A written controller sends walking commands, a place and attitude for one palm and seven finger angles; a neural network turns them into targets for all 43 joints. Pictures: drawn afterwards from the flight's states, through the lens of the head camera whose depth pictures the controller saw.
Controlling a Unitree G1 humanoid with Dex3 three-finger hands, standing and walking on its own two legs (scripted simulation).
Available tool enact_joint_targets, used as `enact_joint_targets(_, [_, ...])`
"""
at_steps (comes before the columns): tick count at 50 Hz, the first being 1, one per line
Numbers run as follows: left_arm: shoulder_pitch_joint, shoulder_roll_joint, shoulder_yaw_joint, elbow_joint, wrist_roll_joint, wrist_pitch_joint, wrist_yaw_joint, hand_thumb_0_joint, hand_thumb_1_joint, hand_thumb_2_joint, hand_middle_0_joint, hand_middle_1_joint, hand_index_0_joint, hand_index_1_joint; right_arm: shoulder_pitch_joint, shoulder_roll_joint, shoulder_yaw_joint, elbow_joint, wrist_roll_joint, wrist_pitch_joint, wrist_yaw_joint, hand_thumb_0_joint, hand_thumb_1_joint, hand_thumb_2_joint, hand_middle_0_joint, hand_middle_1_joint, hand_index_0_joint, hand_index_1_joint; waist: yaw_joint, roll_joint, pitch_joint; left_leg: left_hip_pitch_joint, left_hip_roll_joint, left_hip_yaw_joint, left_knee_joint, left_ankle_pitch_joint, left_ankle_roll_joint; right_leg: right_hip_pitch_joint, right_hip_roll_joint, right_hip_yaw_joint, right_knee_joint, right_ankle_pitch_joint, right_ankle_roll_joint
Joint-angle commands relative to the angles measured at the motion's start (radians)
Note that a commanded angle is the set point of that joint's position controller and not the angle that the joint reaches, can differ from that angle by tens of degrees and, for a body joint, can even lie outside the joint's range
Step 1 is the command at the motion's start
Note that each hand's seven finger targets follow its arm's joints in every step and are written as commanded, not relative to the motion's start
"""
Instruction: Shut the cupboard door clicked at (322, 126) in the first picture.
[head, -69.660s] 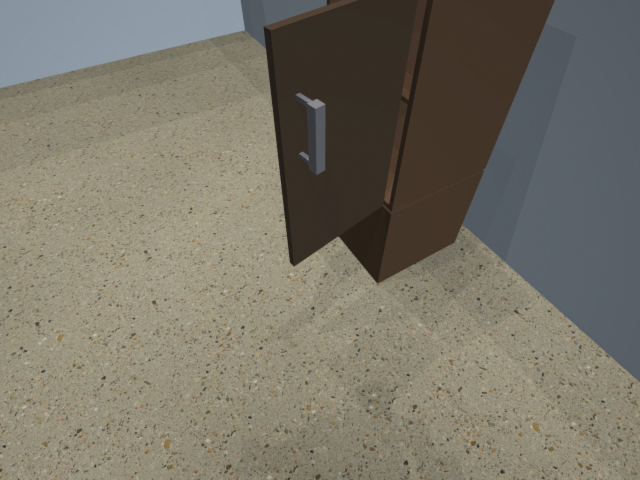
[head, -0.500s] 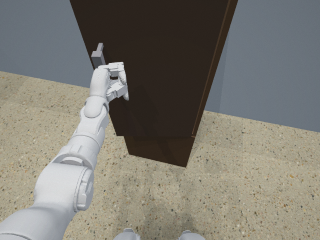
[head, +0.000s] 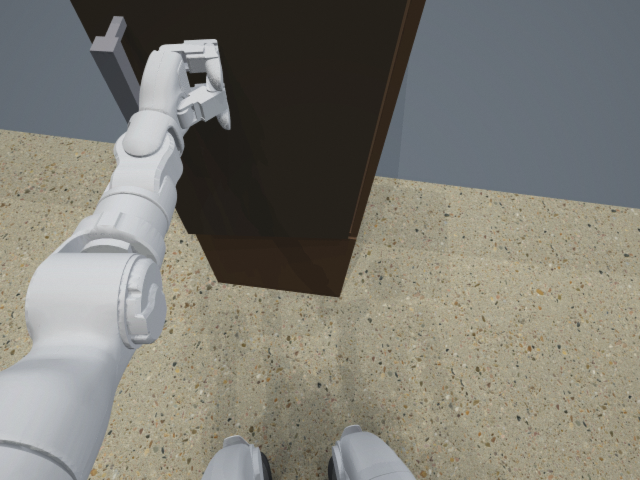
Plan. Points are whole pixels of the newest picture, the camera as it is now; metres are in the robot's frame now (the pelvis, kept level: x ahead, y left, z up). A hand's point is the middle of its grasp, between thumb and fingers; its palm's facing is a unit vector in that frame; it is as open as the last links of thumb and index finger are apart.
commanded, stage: push the door shut along its arc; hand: left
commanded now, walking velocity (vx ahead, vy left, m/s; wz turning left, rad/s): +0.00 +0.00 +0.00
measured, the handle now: (135, 88) +0.58 +0.13 +0.12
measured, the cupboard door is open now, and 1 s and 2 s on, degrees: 6 0 0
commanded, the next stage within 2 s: pull the fist back off the door in 0.50 s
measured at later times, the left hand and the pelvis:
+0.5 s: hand (220, 84) +0.56 +0.03 +0.13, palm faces -0.33 -0.94 -0.03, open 2.9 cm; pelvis +0.00 +0.00 -0.01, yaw +1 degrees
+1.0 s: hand (248, 78) +0.56 +0.00 +0.13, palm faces +0.14 -0.99 -0.05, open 3.4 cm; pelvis -0.02 +0.00 -0.02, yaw +0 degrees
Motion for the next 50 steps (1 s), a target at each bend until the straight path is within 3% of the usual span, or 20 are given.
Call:
enact_joint_targets(1, [-0.556, 0.252, 0.067, -0.215, 0.010, -0.047, -0.008, 0.000, 0.900, 0.900, -1.300, -1.500, -1.300, -1.500, 0.195, -0.177, -0.057, -0.056, 0.001, 0.000, -0.007, 0.000, -0.900, -0.900, 0.200, 0.300, 0.200, 0.300, -0.030, 0.007, -0.508, 0.403, -0.021, -0.074, -0.033, 0.277, 0.029, 0.096, 0.016, 0.037, -0.124, 0.352, 0.012])
enact_joint_targets(3, [-0.577, 0.204, 0.031, -0.229, 0.012, -0.044, -0.020, 0.000, 0.900, 0.900, -1.300, -1.500, -1.300, -1.500, 0.198, -0.171, -0.060, -0.054, -0.001, 0.007, -0.007, 0.000, -0.900, -0.900, 0.200, 0.300, 0.200, 0.300, -0.043, 0.016, -0.523, 0.426, -0.022, -0.074, -0.022, 0.312, 0.030, 0.084, 0.018, 0.035, -0.120, 0.387, 0.014])
enact_joint_targets(6, [-0.601, 0.212, 0.028, -0.209, 0.010, -0.023, -0.039, 0.000, 0.900, 0.900, -1.300, -1.500, -1.300, -1.500, 0.210, -0.175, -0.062, -0.050, 0.001, 0.014, -0.006, 0.000, -0.900, -0.900, 0.200, 0.300, 0.200, 0.300, -0.059, 0.004, -0.508, 0.400, -0.022, -0.071, -0.013, 0.294, 0.033, 0.082, 0.021, 0.037, -0.126, 0.385, 0.016])
enact_joint_targets(8, [-0.638, 0.226, 0.032, -0.214, 0.012, -0.019, -0.050, 0.000, 0.900, 0.900, -1.300, -1.500, -1.300, -1.500, 0.219, -0.175, -0.060, -0.043, -0.001, 0.017, -0.009, 0.000, -0.900, -0.900, 0.200, 0.300, 0.200, 0.300, -0.059, 0.036, -0.522, 0.421, -0.022, -0.079, -0.007, 0.319, 0.031, 0.065, 0.022, 0.032, -0.114, 0.392, 0.011])
enact_joint_targets(13, [-0.685, 0.172, -0.011, -0.187, 0.006, -0.003, -0.070, 0.000, 0.900, 0.900, -1.300, -1.500, -1.300, -1.500, 0.227, -0.175, -0.061, -0.026, -0.004, 0.015, -0.010, 0.000, -0.900, -0.900, 0.200, 0.300, 0.200, 0.300, -0.081, 0.072, -0.511, 0.458, -0.019, -0.095, 0.009, 0.337, 0.030, -0.010, 0.028, 0.020, -0.108, 0.363, 0.005])
enact_joint_targets(14, [-0.716, 0.160, -0.018, -0.209, 0.000, -0.003, -0.073, 0.000, 0.900, 0.900, -1.300, -1.500, -1.300, -1.500, 0.230, -0.177, -0.064, -0.026, -0.005, 0.011, -0.010, 0.000, -0.900, -0.900, 0.200, 0.300, 0.200, 0.300, -0.096, 0.068, -0.521, 0.465, -0.016, -0.094, 0.018, 0.341, 0.032, -0.024, 0.027, 0.020, -0.107, 0.365, 0.009])
enact_joint_targets(15, [-0.710, 0.166, -0.014, -0.176, 0.006, 0.006, -0.074, 0.000, 0.900, 0.900, -1.300, -1.500, -1.300, -1.500, 0.232, -0.177, -0.063, -0.018, -0.007, 0.013, -0.011, 0.000, -0.900, -0.900, 0.200, 0.300, 0.200, 0.300, -0.094, 0.058, -0.500, 0.446, -0.017, -0.097, 0.020, 0.327, 0.031, -0.029, 0.029, 0.017, -0.108, 0.349, 0.006])
enact_joint_targets(18, [-0.788, 0.121, -0.048, -0.177, 0.005, 0.009, -0.072, 0.000, 0.900, 0.900, -1.300, -1.500, -1.300, -1.500, 0.234, -0.177, -0.063, -0.002, -0.010, 0.004, -0.013, 0.000, -0.900, -0.900, 0.200, 0.300, 0.200, 0.300, -0.128, 0.078, -0.487, 0.465, -0.013, -0.110, 0.031, 0.314, 0.035, -0.095, 0.032, 0.012, -0.104, 0.309, 0.006])
enact_joint_targets(24, [-0.881, 0.052, -0.108, -0.196, 0.005, 0.012, -0.075, 0.000, 0.900, 0.900, -1.300, -1.500, -1.300, -1.500, 0.229, -0.183, -0.067, 0.022, -0.014, -0.020, -0.017, 0.000, -0.900, -0.900, 0.200, 0.300, 0.200, 0.300, -0.159, 0.142, -0.521, 0.520, -0.002, -0.136, 0.053, 0.293, 0.032, -0.203, 0.032, -0.002, -0.080, 0.238, 0.002])
enact_joint_targets(30, [-0.934, 0.006, -0.144, -0.191, 0.006, 0.043, -0.069, 0.000, 0.900, 0.900, -1.300, -1.500, -1.300, -1.500, 0.223, -0.183, -0.062, 0.043, -0.016, -0.042, -0.025, 0.000, -0.900, -0.900, 0.200, 0.300, 0.200, 0.300, -0.174, 0.168, -0.528, 0.530, 0.002, -0.151, 0.054, 0.247, 0.030, -0.257, 0.034, -0.016, -0.067, 0.188, -0.005])
enact_joint_targets(31, [-0.955, 0.029, 0.056, -0.192, -0.055, 0.054, 0.151, 0.000, 0.900, 0.900, -1.300, -1.500, -1.300, -1.500, 0.232, -0.150, -0.049, 0.019, -0.032, -0.056, -0.016, 0.000, -0.900, -0.900, 0.200, 0.300, 0.200, 0.300, -0.113, 0.192, -0.559, 0.448, 0.010, -0.162, 0.041, 0.169, 0.007, -0.221, 0.022, -0.010, -0.069, 0.161, 0.005])
enact_joint_targets(32, [-0.883, -0.026, 0.023, -0.156, -0.019, 0.064, 0.270, 0.000, 0.900, 0.900, -1.300, -1.500, -1.300, -1.500, 0.240, -0.153, -0.051, 0.022, -0.043, -0.061, -0.003, 0.000, -0.900, -0.900, 0.200, 0.300, 0.200, 0.300, -0.126, 0.178, -0.549, 0.452, 0.017, -0.180, 0.019, 0.127, 0.002, -0.246, 0.025, -0.022, -0.057, 0.137, 0.014])
enact_joint_targets(34, [-0.897, -0.044, 0.060, -0.153, 0.031, 0.060, 0.446, 0.000, 0.900, 0.900, -1.300, -1.500, -1.300, -1.500, 0.252, -0.152, -0.057, 0.025, -0.072, -0.060, 0.030, 0.000, -0.900, -0.900, 0.200, 0.300, 0.200, 0.300, -0.138, 0.101, -0.529, 0.392, 0.011, -0.173, 0.011, 0.080, 0.001, -0.224, 0.021, -0.026, -0.064, 0.118, 0.026])
enact_joint_targets(36, [-0.939, -0.066, 0.076, -0.167, 0.099, 0.028, 0.609, 0.000, 0.900, 0.900, -1.300, -1.500, -1.300, -1.500, 0.247, -0.142, -0.059, 0.030, -0.098, -0.064, 0.063, 0.000, -0.900, -0.900, 0.200, 0.300, 0.200, 0.300, -0.136, 0.109, -0.530, 0.357, 0.006, -0.160, 0.012, 0.045, -0.003, -0.229, 0.020, -0.028, -0.063, 0.097, 0.029])
enact_joint_targets(37, [-0.954, -0.053, 0.058, -0.164, 0.158, 0.005, 0.652, 0.000, 0.900, 0.900, -1.300, -1.500, -1.300, -1.500, 0.249, -0.146, -0.062, 0.031, -0.108, -0.065, 0.076, 0.000, -0.900, -0.900, 0.200, 0.300, 0.200, 0.300, -0.147, 0.099, -0.544, 0.355, 0.008, -0.162, 0.019, 0.047, -0.004, -0.239, 0.019, -0.030, -0.050, 0.092, 0.028])
enact_joint_targets(39, [-0.968, -0.021, 0.023, -0.148, 0.262, -0.027, 0.683, 0.000, 0.900, 0.900, -1.300, -1.500, -1.300, -1.500, 0.257, -0.150, -0.072, 0.040, -0.119, -0.062, 0.098, 0.000, -0.900, -0.900, 0.200, 0.300, 0.200, 0.300, -0.160, 0.131, -0.550, 0.352, 0.007, -0.145, 0.032, 0.055, -0.004, -0.248, 0.016, -0.020, -0.048, 0.087, 0.023])
enact_joint_targets(41, [-0.959, -0.001, -0.002, -0.121, 0.301, -0.044, 0.674, 0.000, 0.900, 0.900, -1.300, -1.500, -1.300, -1.500, 0.258, -0.153, -0.075, 0.035, -0.117, -0.057, 0.107, 0.000, -0.900, -0.900, 0.200, 0.300, 0.200, 0.300, -0.163, 0.135, -0.531, 0.336, 0.002, -0.131, 0.021, 0.023, -0.002, -0.224, 0.014, -0.011, -0.062, 0.070, 0.017])
enact_joint_targets(44, [-0.896, 0.064, 0.032, -0.080, 0.265, -0.045, 0.623, 0.000, 0.900, 0.900, -1.300, -1.500, -1.300, -1.500, 0.256, -0.161, -0.070, 0.015, -0.101, -0.047, 0.098, 0.000, -0.900, -0.900, 0.200, 0.300, 0.200, 0.300, -0.142, 0.086, -0.527, 0.298, -0.008, -0.112, -0.008, 0.004, 0.007, -0.133, 0.017, 0.001, -0.095, 0.068, 0.017])
enact_joint_targets(47, [-0.839, 0.061, 0.041, -0.094, 0.220, -0.051, 0.582, 0.000, 0.900, 0.900, -1.300, -1.500, -1.300, -1.500, 0.261, -0.157, -0.067, 0.003, -0.090, -0.042, 0.092, 0.000, -0.900, -0.900, 0.200, 0.300, 0.200, 0.300, -0.117, 0.071, -0.532, 0.312, -0.009, -0.101, -0.035, 0.024, 0.009, -0.071, 0.019, 0.001, -0.119, 0.091, 0.016])
enact_joint_targets(50, [-0.741, -0.008, 0.018, -0.103, 0.175, -0.065, 0.552, 0.000, 0.900, 0.900, -1.300, -1.500, -1.300, -1.500, 0.254, -0.147, -0.069, -0.005, -0.080, -0.044, 0.092, 0.000, -0.900, -0.900, 0.200, 0.300, 0.200, 0.300, -0.093, 0.031, -0.499, 0.320, -0.012, -0.087, -0.059, 0.022, 0.009, -0.030, 0.025, 0.000, -0.150, 0.096, 0.017])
